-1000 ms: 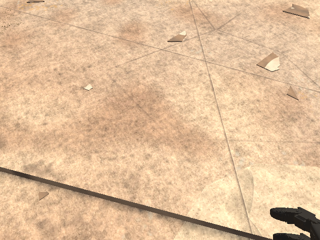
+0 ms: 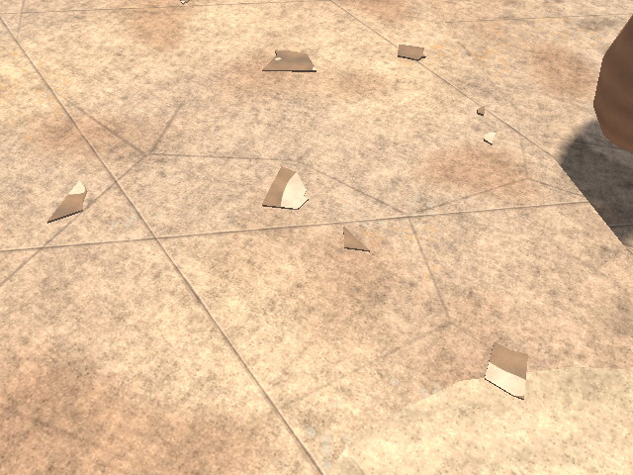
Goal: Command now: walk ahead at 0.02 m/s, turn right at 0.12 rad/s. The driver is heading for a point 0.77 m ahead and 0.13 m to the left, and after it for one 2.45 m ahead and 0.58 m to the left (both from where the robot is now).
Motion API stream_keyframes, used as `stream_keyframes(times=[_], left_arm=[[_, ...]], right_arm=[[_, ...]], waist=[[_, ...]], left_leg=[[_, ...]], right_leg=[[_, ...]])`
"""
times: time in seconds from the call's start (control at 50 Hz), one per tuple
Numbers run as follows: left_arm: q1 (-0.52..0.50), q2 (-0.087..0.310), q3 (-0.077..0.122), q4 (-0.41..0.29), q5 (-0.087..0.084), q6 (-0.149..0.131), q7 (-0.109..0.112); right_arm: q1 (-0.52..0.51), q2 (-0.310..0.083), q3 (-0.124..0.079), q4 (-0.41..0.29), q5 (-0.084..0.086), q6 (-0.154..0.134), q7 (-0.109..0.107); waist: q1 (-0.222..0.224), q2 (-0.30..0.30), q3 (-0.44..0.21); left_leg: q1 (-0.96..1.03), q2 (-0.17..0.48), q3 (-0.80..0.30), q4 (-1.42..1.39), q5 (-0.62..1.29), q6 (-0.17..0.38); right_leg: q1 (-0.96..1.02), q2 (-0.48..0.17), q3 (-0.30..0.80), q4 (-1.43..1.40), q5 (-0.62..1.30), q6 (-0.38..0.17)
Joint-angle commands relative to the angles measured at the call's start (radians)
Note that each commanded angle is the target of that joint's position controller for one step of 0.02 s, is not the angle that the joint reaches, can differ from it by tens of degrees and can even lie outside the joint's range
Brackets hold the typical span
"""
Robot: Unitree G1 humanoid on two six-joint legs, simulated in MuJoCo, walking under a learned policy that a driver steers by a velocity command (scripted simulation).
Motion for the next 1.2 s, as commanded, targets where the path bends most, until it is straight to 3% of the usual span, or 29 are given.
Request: stream_keyframes(times=[0.02,0.12,0.2,0.24,0.28,0.32,0.36,0.4,0.44,0.48,0.5,0.52,0.54,0.56,0.58,0.62,0.66,0.74,0.78,0.88,0.9,0.92,0.94,0.96,1.0,1.08,1.1,1.14,1.2], left_arm=[[0.065,0.119,0.037,-0.031,0.007,-0.017,0.003],[0.028,0.087,0.038,0.01,0.0,0.007,0.001],[0.036,0.076,0.041,0.065,0.0,-0.01,0.004],[0.066,0.061,0.04,0.103,-0.008,-0.011,0.007],[0.055,0.069,0.046,0.108,-0.023,-0.021,0.01],[-0.011,0.066,0.043,0.078,-0.039,-0.052,0.008],[-0.034,0.071,0.044,0.073,-0.047,-0.081,0.001],[-0.024,0.069,0.039,0.081,-0.047,-0.099,-0.013],[0.032,0.059,0.037,0.114,-0.041,-0.107,-0.026],[0.212,0.084,0.064,0.193,-0.038,-0.103,-0.029],[0.317,0.136,0.088,0.22,-0.039,-0.1,-0.03],[0.42,0.226,0.11,0.234,-0.03,-0.098,-0.016],[0.449,0.246,0.094,0.221,-0.009,-0.092,-0.007],[0.458,0.199,0.083,0.236,0.008,-0.096,-0.007],[0.351,0.156,0.065,0.218,-0.001,-0.101,-0.008],[0.206,0.067,0.029,0.191,-0.009,-0.098,-0.011],[0.22,0.025,0.014,0.217,0.001,-0.09,-0.005],[0.15,0.096,0.017,0.195,0.017,-0.069,0.04],[0.189,0.159,0.03,0.201,0.001,-0.055,0.057],[0.079,0.188,0.047,0.144,-0.047,-0.04,0.057],[0.079,0.185,0.048,0.129,-0.043,-0.047,0.051],[0.099,0.07,0.017,0.065,0.006,-0.059,0.035],[0.15,0.122,0.031,0.097,0.011,-0.075,0.001],[0.119,0.139,0.041,0.082,-0.021,-0.075,-0.014],[0.068,0.121,0.039,0.053,-0.014,-0.067,0.004],[0.06,0.111,0.043,0.008,-0.01,-0.048,0.027],[0.049,0.074,0.027,-0.003,-0.015,-0.041,0.031],[-0.014,0.058,0.017,-0.021,-0.016,-0.034,0.039],[-0.016,0.105,0.029,-0.023,-0.02,-0.033,0.029]], right_arm=[[-0.1,-0.108,-0.014,-0.079,-0.023,-0.028,0.012],[-0.017,-0.098,-0.008,-0.027,-0.003,-0.042,0.01],[0.013,-0.094,-0.006,-0.002,0.006,-0.043,0.005],[0.046,-0.095,-0.008,0.025,0.011,-0.035,0.003],[0.062,-0.146,-0.025,0.031,0.026,-0.024,-0.004],[0.095,-0.186,-0.04,0.044,0.035,-0.026,-0.014],[0.124,-0.182,-0.046,0.059,0.025,-0.039,-0.018],[0.106,-0.166,-0.048,0.058,0.036,-0.041,-0.014],[0.059,-0.171,-0.05,0.058,0.045,-0.031,-0.005],[0.026,-0.174,-0.049,0.055,0.042,-0.023,0.002],[-0.005,-0.146,-0.037,0.047,0.042,-0.028,0.005],[-0.03,-0.09,-0.02,0.016,0.03,-0.037,0.009],[0.058,-0.011,-0.001,0.033,0.017,-0.067,0.012],[0.089,-0.05,-0.014,0.05,0.073,-0.082,0.011],[0.049,-0.099,-0.028,0.044,0.095,-0.078,0.012],[0.016,-0.087,-0.036,0.054,0.072,-0.052,0.006],[0.052,-0.054,-0.037,0.063,0.065,-0.028,0.015],[-0.13,-0.003,-0.006,-0.092,0.04,-0.008,0.017],[-0.192,0.038,0.013,-0.14,0.022,-0.002,0.024],[0.035,-0.098,-0.036,-0.144,0.03,0.01,0.046],[0.116,-0.156,-0.062,-0.135,0.028,0.014,0.035],[0.112,-0.291,-0.09,-0.153,0.014,0.015,0.015],[0.071,-0.261,-0.078,-0.185,-0.036,0.0,0.007],[-0.014,-0.2,-0.059,-0.203,-0.022,-0.021,0.009],[-0.085,-0.123,-0.04,-0.2,0.042,-0.039,0.013],[-0.085,-0.121,-0.05,-0.217,0.029,-0.034,0.004],[-0.094,-0.128,-0.055,-0.224,0.031,-0.022,0.001],[-0.05,-0.165,-0.072,-0.227,0.033,0.004,-0.012],[-0.07,-0.194,-0.083,-0.255,0.026,0.013,-0.017]], waist=[[0.065,0.216,-0.032],[0.02,0.145,0.017],[0.002,0.047,0.009],[-0.005,0.047,-0.016],[-0.023,0.121,0.045],[-0.047,0.171,0.149],[-0.064,0.165,0.182],[-0.055,0.147,0.149],[-0.014,0.152,0.104],[0.086,0.154,0.031],[0.151,0.078,-0.025],[0.182,-0.137,-0.074],[0.128,-0.289,-0.152],[0.133,-0.196,-0.155],[0.084,-0.096,-0.029],[0.038,-0.042,0.058],[0.018,-0.091,0.06],[-0.005,-0.04,0.098],[0.026,-0.087,0.023],[-0.117,-0.11,-0.145],[-0.161,-0.052,-0.187],[-0.094,0.3,-0.226],[-0.079,0.262,-0.398],[-0.05,0.163,-0.252],[0.014,-0.021,-0.067],[0.042,0.073,-0.074],[0.048,0.088,-0.074],[0.01,0.103,-0.099],[0.002,0.166,-0.136]], left_leg=[[-0.038,0.24,-0.256,-0.234,0.25,0.169],[-0.05,0.093,-0.108,-0.214,-0.026,0.052],[0.018,0.064,-0.067,-0.159,0.071,0.047],[0.04,0.051,-0.063,-0.176,-0.09,0.066],[0.053,0.126,-0.196,-0.258,-0.377,0.148],[0.078,0.31,-0.438,-0.379,-0.502,0.261],[0.174,0.363,-0.494,-0.393,-0.351,0.301],[0.237,0.313,-0.378,-0.368,-0.193,0.262],[0.126,0.231,-0.226,-0.341,-0.029,0.218],[-0.028,0.162,-0.121,-0.21,0.175,0.18],[-0.023,0.098,-0.032,-0.015,0.294,0.134],[-0.215,0.002,0.026,0.367,0.208,0.05],[-0.407,-0.112,-0.042,0.656,-0.288,0.001],[-0.448,-0.105,-0.152,0.858,-0.326,0.0],[-0.539,-0.058,-0.153,0.943,-0.281,0.018],[-0.537,-0.012,-0.114,0.938,-0.154,0.047],[-0.497,-0.025,-0.062,0.97,-0.075,0.052],[-0.468,-0.005,0.051,0.593,0.02,0.007],[-0.359,-0.015,0.126,0.451,-0.003,0.007],[-0.056,-0.083,0.137,0.201,0.072,0.13],[0.145,-0.082,0.035,0.044,0.221,0.175],[0.355,0.246,-0.524,-0.138,0.615,0.385],[0.313,0.343,-0.784,-0.197,0.503,0.507],[0.189,0.324,-0.66,-0.193,0.417,0.472],[0.007,0.187,-0.441,-0.226,0.234,0.329],[-0.061,0.085,-0.311,-0.253,0.288,0.3],[-0.055,0.068,-0.277,-0.255,0.288,0.288],[-0.047,0.053,-0.29,-0.26,0.152,0.28],[-0.084,0.082,-0.359,-0.262,0.058,0.274]], right_leg=[[0.103,-0.078,0.0,0.006,-0.105,0.038],[0.165,-0.093,0.021,-0.097,0.085,0.021],[0.152,-0.107,0.034,-0.115,0.167,0.018],[0.153,-0.071,-0.009,-0.085,0.023,0.017],[0.012,-0.02,-0.095,0.037,-0.2,0.013],[-0.168,-0.076,-0.123,0.195,-0.189,0.008],[-0.332,-0.138,-0.09,0.332,-0.262,-0.002],[-0.316,-0.166,-0.103,0.256,-0.276,-0.007],[-0.067,-0.129,-0.169,0.101,-0.149,-0.01],[0.288,-0.035,-0.24,-0.042,0.091,0.002],[0.379,-0.052,-0.206,-0.102,0.101,-0.013],[0.57,-0.256,0.12,-0.243,0.163,-0.084],[0.696,-0.468,0.398,-0.232,0.659,-0.201],[0.595,-0.549,0.477,-0.271,0.6,-0.315],[0.533,-0.529,0.342,-0.262,0.589,-0.291],[0.396,-0.401,0.094,-0.276,0.544,-0.157],[0.336,-0.341,-0.048,-0.298,0.607,-0.11],[0.209,-0.287,-0.21,-0.332,0.701,-0.099],[0.248,-0.32,-0.215,-0.304,0.872,-0.102],[0.313,-0.35,-0.26,0.043,1.297,-0.087],[0.192,-0.281,-0.262,0.234,1.075,-0.045],[-0.164,-0.029,-0.259,0.672,-0.123,0.052],[-0.18,0.021,0.029,0.927,-0.346,0.042],[-0.253,-0.019,0.039,0.978,-0.315,0.035],[-0.284,-0.083,-0.008,0.83,-0.21,0.028],[-0.194,-0.095,-0.023,0.642,-0.116,0.064],[-0.196,-0.095,-0.047,0.474,-0.151,0.08],[-0.144,-0.068,-0.062,0.294,-0.152,0.108],[-0.061,-0.066,-0.049,0.231,-0.085,0.107]])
